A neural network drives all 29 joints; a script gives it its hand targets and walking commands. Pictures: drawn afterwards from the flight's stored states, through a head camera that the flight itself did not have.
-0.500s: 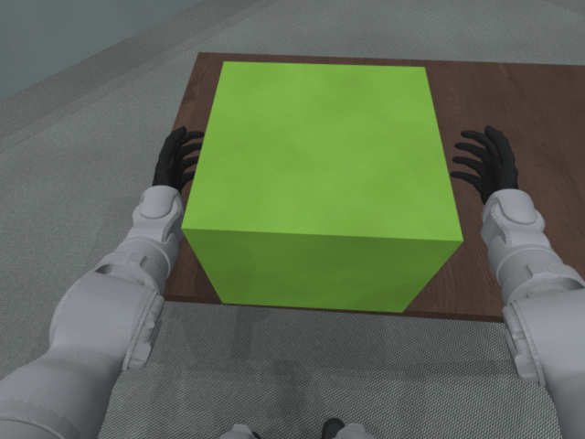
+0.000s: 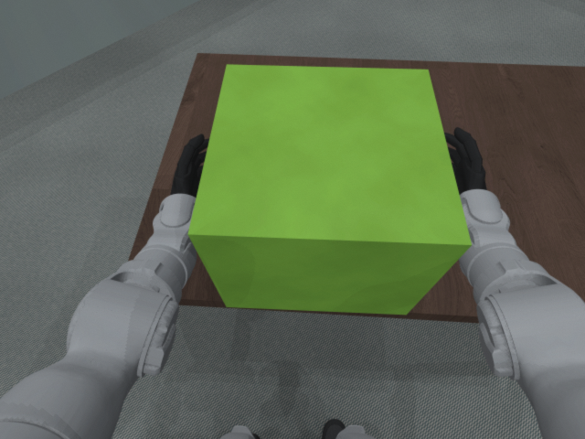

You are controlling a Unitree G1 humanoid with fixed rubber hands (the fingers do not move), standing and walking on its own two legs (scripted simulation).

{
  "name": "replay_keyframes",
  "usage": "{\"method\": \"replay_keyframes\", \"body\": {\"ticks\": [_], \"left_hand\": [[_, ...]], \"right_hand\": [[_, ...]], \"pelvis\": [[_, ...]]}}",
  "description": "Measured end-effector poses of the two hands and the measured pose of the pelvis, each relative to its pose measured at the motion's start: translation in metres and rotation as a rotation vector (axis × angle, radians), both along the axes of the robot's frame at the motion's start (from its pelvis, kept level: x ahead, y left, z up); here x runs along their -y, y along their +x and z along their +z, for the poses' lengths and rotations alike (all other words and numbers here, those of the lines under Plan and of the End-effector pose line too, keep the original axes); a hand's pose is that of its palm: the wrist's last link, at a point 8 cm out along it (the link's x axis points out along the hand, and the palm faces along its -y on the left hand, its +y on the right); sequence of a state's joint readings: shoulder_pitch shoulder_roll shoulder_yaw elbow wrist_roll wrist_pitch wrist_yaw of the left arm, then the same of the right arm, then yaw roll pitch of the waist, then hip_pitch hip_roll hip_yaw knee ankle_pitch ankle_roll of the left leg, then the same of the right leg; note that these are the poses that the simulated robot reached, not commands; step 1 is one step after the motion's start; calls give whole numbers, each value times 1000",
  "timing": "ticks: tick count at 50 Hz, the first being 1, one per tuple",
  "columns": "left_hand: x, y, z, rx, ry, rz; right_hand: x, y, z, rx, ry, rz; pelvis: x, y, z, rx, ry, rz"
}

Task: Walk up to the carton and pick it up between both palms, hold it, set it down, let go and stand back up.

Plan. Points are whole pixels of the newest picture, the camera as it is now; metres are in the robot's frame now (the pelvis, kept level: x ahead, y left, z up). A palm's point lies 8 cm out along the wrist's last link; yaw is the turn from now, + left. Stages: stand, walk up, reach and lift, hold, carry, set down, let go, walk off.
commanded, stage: reach and lift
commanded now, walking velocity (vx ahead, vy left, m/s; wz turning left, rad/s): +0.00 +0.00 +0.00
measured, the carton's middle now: (320, 195) +0.46 -0.01 +0.01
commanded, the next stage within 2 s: none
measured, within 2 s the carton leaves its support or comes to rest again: leaves its support in 1.74 s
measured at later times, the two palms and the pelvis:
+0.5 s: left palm (188, 191) +0.43 +0.19 +0.05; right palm (467, 187) +0.45 -0.21 +0.06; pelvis +0.00 +0.00 +0.00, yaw +0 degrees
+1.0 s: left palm (188, 191) +0.43 +0.19 +0.05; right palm (467, 194) +0.44 -0.20 +0.06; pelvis +0.02 +0.01 +0.02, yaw +0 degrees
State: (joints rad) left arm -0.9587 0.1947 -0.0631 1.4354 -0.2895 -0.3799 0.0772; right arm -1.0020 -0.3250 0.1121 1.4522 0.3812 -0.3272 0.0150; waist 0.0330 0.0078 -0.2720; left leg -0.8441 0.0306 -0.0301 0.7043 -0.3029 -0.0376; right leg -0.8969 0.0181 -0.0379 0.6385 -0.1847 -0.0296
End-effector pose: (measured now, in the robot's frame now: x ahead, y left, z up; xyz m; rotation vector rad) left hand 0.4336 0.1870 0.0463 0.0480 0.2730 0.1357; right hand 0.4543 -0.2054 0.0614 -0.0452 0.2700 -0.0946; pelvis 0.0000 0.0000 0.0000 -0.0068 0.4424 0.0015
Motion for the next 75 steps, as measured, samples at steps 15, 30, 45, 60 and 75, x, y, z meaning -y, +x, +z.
{"method": "replay_keyframes", "body": {"ticks": [15,30,45,60,75], "left_hand": [[2,-2,1,-1,12,6],[2,-2,2,5,9,2],[1,-1,2,8,5,-18],[2,-5,3,23,9,-48],[1,-14,7,71,36,-41]], "right_hand": [[2,-1,1,-7,-1,4],[1,-2,-1,-19,-10,7],[-2,-7,0,-24,-37,32],[-2,-22,0,30,-70,15],[-4,-30,3,98,-101,21]], "pelvis": [[-1,0,3,-2,3,-4],[0,2,7,9,8,6],[-6,11,19,49,6,3],[-15,22,32,123,-5,-6],[-12,21,35,129,-6,-3]]}}
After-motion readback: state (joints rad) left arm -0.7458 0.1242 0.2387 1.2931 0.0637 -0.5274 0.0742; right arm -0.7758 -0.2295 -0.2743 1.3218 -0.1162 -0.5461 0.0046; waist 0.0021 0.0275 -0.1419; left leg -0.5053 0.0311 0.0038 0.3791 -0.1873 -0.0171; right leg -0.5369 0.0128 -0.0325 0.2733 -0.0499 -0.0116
